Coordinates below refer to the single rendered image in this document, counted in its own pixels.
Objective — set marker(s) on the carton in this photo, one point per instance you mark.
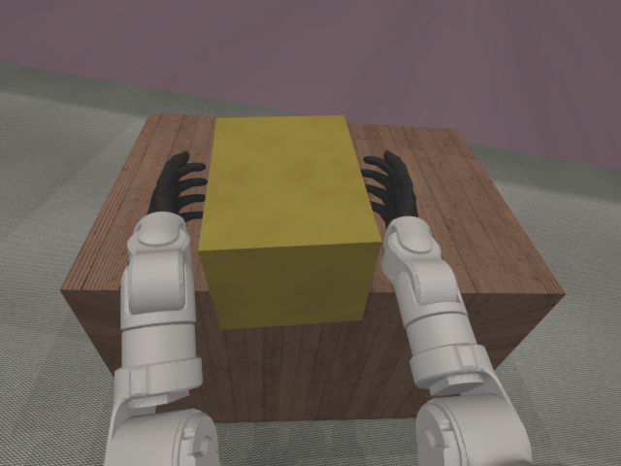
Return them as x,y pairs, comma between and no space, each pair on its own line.
288,233

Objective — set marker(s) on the right robot hand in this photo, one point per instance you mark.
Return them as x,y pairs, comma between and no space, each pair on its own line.
398,197

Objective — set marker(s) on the left robot hand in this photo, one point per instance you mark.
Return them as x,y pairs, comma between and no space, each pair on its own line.
165,197

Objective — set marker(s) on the left robot forearm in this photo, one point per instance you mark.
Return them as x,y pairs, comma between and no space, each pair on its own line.
157,312

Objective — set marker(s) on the left robot upper arm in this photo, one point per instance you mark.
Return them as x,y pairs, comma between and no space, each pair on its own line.
177,438

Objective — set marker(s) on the pedestal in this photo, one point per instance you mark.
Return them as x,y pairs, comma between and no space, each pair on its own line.
334,370

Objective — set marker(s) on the right robot forearm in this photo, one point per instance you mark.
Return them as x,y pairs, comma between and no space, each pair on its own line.
445,355

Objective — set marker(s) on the right robot upper arm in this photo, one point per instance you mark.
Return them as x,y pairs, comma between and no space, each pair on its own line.
471,430

